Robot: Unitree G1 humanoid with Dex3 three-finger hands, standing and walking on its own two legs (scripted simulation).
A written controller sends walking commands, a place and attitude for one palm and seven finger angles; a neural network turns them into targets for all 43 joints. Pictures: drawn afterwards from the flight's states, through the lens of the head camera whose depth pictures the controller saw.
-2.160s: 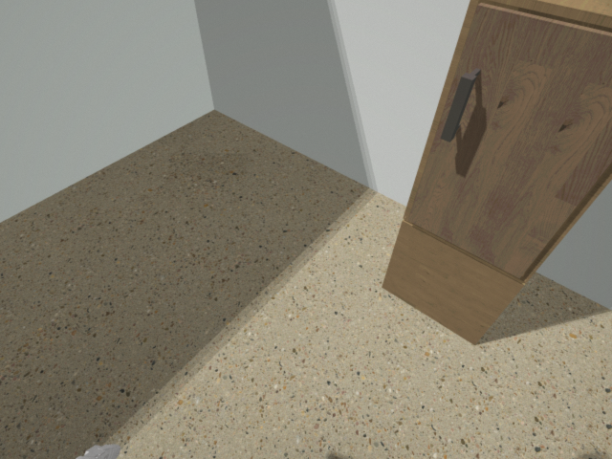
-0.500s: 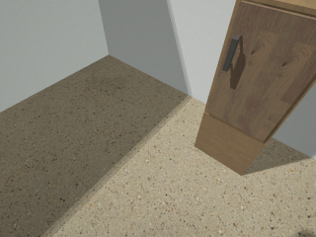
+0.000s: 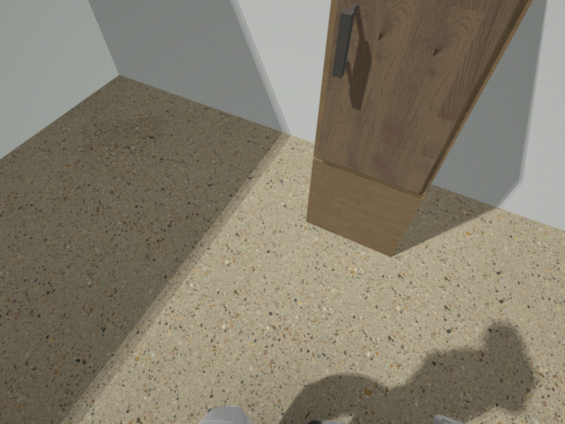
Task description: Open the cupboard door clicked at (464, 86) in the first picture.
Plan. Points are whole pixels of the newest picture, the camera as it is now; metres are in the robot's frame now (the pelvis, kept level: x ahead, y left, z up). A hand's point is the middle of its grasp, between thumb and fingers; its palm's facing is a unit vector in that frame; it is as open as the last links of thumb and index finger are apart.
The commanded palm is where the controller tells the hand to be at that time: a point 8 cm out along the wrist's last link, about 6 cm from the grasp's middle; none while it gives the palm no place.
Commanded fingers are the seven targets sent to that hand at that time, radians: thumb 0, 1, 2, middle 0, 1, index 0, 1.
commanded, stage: turn to face it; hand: left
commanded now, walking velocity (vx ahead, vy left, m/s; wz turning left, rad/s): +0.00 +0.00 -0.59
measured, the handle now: (346, 41) +0.88 -0.07 +0.07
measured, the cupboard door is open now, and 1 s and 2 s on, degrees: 0 0 0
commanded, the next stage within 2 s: take the last steps up to it in 0.42 s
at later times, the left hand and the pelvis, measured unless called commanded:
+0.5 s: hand (170, 415) +0.14 +0.19 -0.16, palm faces -0.30 -0.92 -0.23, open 7.4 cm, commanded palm none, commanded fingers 0.00 0.90 0.90 -0.20 -0.30 -0.20 -0.30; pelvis -0.03 +0.03 +0.00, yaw -17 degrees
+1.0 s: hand out of the picture +0.10 +0.22 -0.18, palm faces -0.32 -0.93 -0.18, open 7.4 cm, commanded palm none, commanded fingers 0.00 0.90 0.90 -0.20 -0.30 -0.20 -0.30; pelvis +0.05 +0.04 +0.00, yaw -21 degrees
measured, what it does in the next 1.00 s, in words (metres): steps on the spot, turning right: left foot, then right foot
